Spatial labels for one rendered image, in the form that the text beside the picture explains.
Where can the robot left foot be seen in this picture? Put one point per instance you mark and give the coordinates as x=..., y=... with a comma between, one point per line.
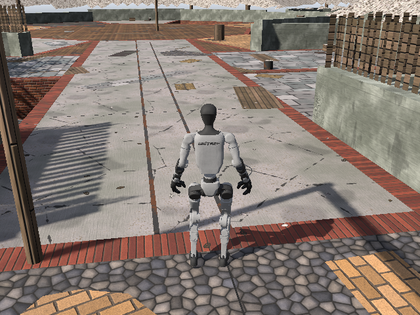
x=193, y=260

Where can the robot right hand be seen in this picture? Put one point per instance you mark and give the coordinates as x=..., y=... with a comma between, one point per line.
x=245, y=185

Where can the robot foot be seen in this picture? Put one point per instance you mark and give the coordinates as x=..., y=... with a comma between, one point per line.
x=193, y=260
x=223, y=261

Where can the robot right foot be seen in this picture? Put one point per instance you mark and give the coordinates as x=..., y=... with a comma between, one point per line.
x=223, y=261

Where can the robot left forearm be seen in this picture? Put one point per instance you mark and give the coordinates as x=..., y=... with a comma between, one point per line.
x=178, y=172

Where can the robot right forearm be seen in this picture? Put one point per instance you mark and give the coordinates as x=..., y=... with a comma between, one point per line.
x=242, y=172

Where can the robot left hand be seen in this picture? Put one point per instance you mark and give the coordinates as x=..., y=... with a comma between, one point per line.
x=179, y=184

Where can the robot right upper arm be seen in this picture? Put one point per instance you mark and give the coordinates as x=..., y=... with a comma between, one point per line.
x=233, y=147

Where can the robot left upper arm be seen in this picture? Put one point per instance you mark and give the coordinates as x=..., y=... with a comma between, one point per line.
x=185, y=149

